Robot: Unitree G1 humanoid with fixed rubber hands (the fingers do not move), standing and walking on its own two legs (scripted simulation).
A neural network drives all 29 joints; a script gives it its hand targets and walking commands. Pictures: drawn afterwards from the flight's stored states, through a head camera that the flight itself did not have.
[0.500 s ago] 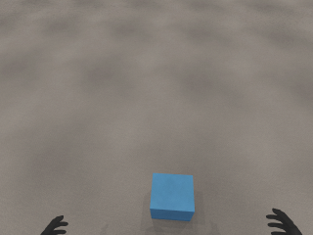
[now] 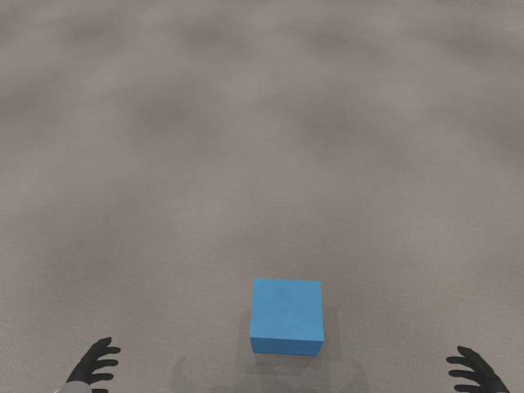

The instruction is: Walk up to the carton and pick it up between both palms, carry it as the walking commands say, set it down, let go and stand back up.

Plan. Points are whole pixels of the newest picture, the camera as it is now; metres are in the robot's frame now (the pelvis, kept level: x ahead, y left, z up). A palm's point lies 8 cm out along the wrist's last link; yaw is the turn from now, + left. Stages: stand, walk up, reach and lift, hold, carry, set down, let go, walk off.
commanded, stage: reach and lift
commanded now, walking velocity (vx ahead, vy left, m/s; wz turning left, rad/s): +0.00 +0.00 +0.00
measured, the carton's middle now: (285, 318) +0.41 -0.02 -0.67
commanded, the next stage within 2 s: none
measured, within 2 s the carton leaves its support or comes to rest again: neither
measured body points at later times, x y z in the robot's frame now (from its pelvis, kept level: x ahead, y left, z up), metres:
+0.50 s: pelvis -0.03 -0.03 -0.05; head +0.10 -0.02 +0.38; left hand +0.24 +0.27 -0.14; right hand +0.25 -0.27 -0.14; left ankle +0.00 +0.10 -0.74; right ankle +0.00 -0.13 -0.74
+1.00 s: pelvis -0.08 -0.01 -0.10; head +0.17 -0.01 +0.27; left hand +0.38 +0.22 -0.20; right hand +0.36 -0.24 -0.20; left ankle +0.00 +0.10 -0.74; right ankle +0.00 -0.13 -0.74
